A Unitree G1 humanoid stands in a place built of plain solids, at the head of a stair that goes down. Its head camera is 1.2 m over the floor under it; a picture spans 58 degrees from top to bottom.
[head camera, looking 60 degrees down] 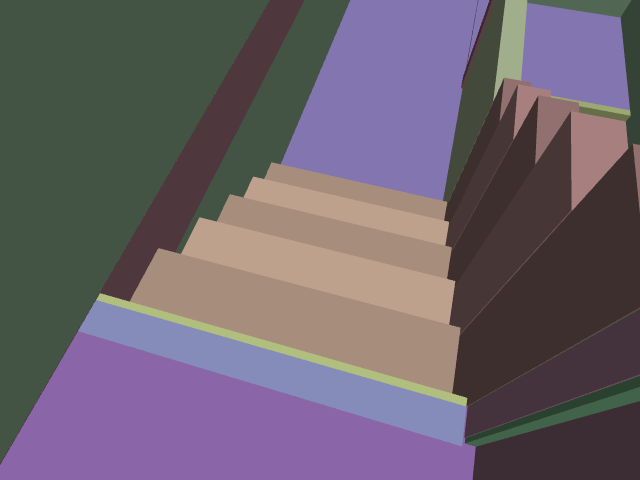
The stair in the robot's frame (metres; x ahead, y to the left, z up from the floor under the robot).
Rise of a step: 0.18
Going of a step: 0.26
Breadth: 1.09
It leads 16 degrees to the right of straight ahead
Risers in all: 6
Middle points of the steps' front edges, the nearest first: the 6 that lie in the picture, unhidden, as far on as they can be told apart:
0.36 0.13 0.00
0.61 0.06 -0.18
0.86 -0.01 -0.35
1.11 -0.08 -0.53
1.36 -0.15 -0.70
1.61 -0.22 -0.88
